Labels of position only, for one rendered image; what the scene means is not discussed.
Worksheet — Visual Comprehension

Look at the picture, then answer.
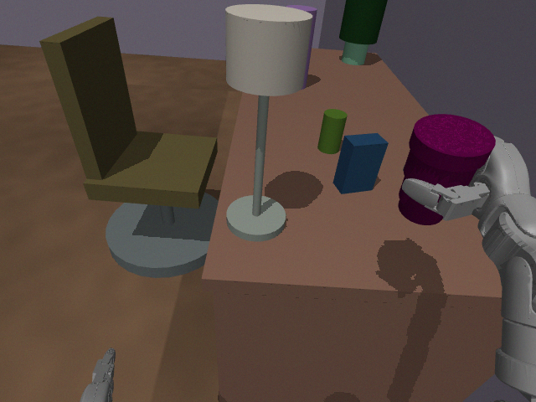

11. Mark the office chair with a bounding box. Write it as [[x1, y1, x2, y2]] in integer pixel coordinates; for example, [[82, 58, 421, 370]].
[[39, 17, 219, 278]]

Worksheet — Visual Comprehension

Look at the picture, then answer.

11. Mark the right robot hand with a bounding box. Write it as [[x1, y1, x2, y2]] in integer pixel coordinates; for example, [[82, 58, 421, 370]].
[[402, 136, 531, 221]]

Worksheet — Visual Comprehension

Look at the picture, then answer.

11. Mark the right robot arm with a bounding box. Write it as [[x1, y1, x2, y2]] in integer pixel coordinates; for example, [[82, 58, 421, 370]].
[[477, 193, 536, 402]]

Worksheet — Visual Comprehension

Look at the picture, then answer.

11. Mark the desk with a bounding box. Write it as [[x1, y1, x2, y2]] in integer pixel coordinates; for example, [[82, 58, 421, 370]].
[[201, 48, 503, 402]]

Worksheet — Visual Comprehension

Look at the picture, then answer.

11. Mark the left robot hand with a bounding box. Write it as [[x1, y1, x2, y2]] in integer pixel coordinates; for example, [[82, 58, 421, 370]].
[[80, 348, 116, 402]]

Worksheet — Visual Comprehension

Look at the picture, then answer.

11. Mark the potted plant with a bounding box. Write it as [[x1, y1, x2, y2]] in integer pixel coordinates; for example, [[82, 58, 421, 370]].
[[339, 0, 388, 65]]

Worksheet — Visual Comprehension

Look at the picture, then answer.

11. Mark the desk lamp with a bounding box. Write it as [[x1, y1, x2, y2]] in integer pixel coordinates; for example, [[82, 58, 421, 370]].
[[225, 4, 312, 242]]

